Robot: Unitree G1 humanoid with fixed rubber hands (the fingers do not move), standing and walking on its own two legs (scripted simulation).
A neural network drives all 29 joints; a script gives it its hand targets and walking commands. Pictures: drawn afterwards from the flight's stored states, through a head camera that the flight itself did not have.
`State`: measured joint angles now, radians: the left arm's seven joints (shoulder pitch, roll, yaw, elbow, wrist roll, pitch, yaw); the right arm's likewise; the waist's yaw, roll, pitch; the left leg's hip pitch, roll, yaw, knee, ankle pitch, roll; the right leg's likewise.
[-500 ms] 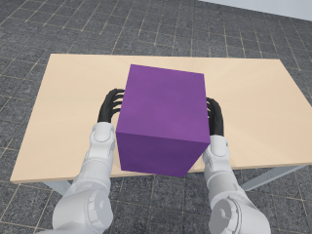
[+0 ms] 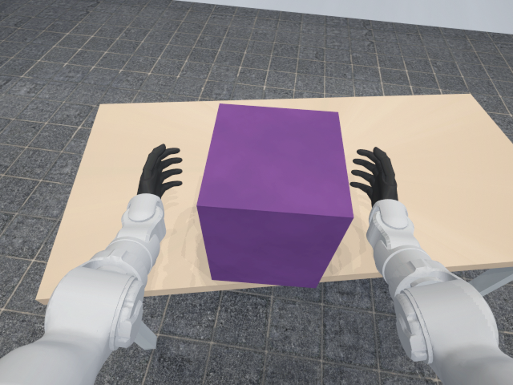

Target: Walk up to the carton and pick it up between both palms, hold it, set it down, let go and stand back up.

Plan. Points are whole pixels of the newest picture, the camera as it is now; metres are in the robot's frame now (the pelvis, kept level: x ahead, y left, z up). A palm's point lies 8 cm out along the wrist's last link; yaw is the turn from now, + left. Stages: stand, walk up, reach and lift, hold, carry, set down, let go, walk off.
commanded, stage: set down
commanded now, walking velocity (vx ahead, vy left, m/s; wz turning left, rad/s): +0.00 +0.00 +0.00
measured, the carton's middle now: (270, 201) +0.43 +0.01 +0.02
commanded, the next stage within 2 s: none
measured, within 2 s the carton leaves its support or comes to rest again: neither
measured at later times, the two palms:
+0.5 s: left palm (140, 149) +0.40 +0.20 +0.15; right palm (412, 159) +0.42 -0.18 +0.16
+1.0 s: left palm (123, 136) +0.39 +0.21 +0.19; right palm (418, 153) +0.41 -0.18 +0.18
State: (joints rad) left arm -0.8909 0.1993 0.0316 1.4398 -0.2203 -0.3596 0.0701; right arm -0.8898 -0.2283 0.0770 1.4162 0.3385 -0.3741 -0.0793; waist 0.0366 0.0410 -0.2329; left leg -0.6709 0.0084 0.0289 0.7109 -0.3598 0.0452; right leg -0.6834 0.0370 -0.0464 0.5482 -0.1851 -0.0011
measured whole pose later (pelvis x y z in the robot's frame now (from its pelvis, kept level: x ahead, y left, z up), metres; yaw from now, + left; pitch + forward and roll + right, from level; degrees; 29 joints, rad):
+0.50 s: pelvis -0.03 -0.03 +0.01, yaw +2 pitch +14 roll -1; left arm -1.03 0.34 -0.10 1.21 -0.32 -0.03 0.04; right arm -1.00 -0.25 0.03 1.17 0.35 -0.01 -0.07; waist -0.01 -0.04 -0.20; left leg -0.58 -0.01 0.01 0.59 -0.25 0.02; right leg -0.61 0.02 -0.07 0.49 -0.12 -0.04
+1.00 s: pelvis -0.02 -0.05 +0.02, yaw +5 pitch +3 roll -1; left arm -0.96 0.38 0.01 1.10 -0.23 0.18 0.01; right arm -0.93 -0.17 0.00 1.02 0.30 0.22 -0.19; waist -0.04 -0.05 -0.10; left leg -0.28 0.00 -0.04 0.46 -0.23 0.00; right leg -0.30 0.03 -0.11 0.38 -0.13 -0.06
